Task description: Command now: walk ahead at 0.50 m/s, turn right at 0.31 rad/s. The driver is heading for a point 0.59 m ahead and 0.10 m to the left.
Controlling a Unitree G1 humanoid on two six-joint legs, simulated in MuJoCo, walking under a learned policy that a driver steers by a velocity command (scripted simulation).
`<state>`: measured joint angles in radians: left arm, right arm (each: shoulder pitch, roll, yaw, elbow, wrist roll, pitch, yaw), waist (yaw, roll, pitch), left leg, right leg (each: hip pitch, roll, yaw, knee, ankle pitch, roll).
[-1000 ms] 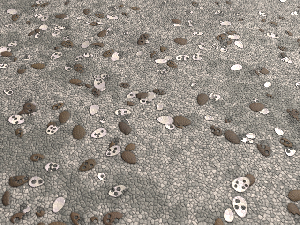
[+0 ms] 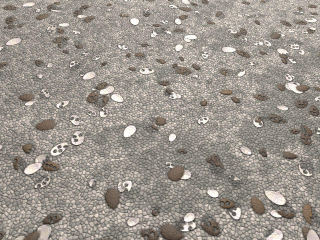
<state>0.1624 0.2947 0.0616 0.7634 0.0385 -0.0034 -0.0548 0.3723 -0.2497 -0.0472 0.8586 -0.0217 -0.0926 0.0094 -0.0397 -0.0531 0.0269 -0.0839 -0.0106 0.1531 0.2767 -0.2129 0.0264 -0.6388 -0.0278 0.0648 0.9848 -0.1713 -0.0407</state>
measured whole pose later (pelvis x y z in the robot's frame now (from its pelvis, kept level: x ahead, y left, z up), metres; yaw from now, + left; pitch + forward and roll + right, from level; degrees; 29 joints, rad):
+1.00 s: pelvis +0.50 -0.01 +0.00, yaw +11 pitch +0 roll +0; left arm 0.17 0.24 0.03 0.85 0.03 -0.03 0.01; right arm 0.25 -0.24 -0.04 0.89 -0.01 -0.05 0.00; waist 0.00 -0.02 0.09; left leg -0.20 -0.10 0.04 0.35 -0.13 0.09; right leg -0.55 -0.06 0.03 1.04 -0.31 0.01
